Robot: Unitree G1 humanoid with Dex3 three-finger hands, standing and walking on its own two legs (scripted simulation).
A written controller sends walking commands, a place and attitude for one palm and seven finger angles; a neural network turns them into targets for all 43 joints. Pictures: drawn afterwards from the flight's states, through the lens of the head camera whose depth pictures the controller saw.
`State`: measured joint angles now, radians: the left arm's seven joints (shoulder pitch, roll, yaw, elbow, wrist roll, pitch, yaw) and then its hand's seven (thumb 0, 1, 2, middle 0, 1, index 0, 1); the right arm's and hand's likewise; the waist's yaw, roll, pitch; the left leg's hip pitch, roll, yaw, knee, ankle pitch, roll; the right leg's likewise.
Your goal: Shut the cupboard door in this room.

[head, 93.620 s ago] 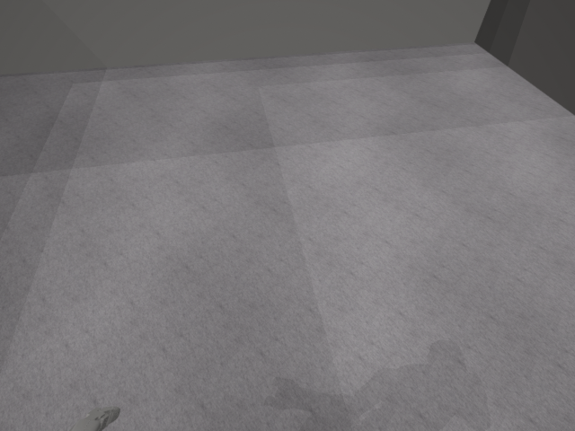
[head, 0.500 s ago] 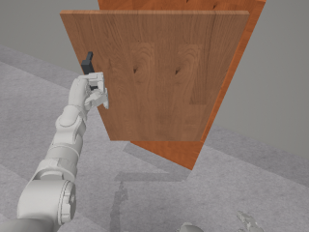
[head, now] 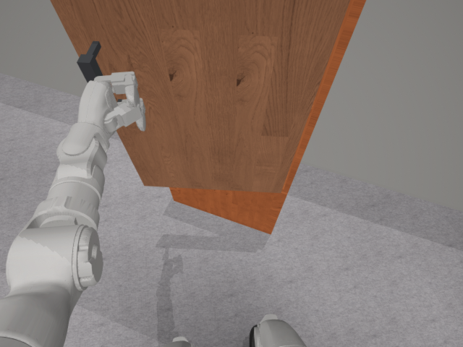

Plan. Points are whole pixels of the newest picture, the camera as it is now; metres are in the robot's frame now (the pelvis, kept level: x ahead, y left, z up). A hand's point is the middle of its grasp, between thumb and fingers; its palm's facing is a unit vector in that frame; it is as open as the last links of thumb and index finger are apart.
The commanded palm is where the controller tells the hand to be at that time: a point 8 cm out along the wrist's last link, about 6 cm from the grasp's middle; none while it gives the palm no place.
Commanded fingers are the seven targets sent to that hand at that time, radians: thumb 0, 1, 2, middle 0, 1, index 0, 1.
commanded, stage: push the door shut along its arc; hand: left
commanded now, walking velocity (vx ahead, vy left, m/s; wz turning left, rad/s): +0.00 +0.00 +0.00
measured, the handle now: (105, 86) +0.56 +0.18 +0.11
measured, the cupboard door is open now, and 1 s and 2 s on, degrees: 17 4 0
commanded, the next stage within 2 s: pull the fist back off the door in 1.12 s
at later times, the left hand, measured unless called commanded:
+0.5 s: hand (164, 82) +0.55 +0.08 +0.12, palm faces -0.31 -0.95 -0.02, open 3.0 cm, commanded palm +0.55 +0.14 +0.11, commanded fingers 0.00 0.90 0.90 -1.30 -1.50 -1.30 -1.50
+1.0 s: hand (177, 70) +0.58 +0.05 +0.12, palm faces -0.40 -0.92 -0.03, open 3.3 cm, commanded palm +0.61 +0.09 +0.11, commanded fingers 0.00 0.90 0.90 -1.30 -1.50 -1.30 -1.50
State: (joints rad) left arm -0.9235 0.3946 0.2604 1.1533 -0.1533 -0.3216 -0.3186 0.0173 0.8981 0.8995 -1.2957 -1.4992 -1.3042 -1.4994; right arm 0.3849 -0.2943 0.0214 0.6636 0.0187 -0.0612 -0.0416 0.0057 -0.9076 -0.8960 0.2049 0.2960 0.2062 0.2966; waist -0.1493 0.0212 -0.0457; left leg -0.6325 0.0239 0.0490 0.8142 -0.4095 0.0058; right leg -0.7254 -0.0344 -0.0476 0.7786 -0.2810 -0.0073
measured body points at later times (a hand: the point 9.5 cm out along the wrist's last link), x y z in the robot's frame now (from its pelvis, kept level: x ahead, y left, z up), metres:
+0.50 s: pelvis +0.00 +0.00 -0.01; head +0.14 -0.01 +0.41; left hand +0.56 +0.13 +0.12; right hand -0.03 -0.27 -0.12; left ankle -0.01 +0.12 -0.70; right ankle +0.05 -0.12 -0.70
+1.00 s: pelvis +0.00 +0.00 -0.02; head +0.17 +0.01 +0.39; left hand +0.60 +0.11 +0.12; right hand -0.05 -0.27 -0.13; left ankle -0.01 +0.12 -0.70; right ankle +0.05 -0.12 -0.70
